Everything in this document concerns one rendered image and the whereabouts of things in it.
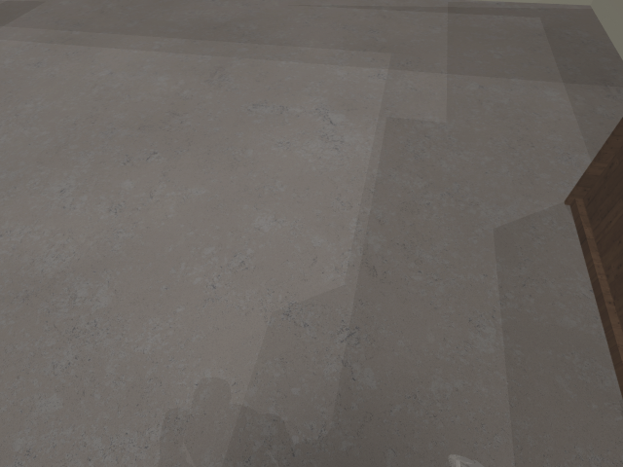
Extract wardrobe door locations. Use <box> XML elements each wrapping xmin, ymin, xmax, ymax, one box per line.
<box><xmin>583</xmin><ymin>145</ymin><xmax>623</xmax><ymax>328</ymax></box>

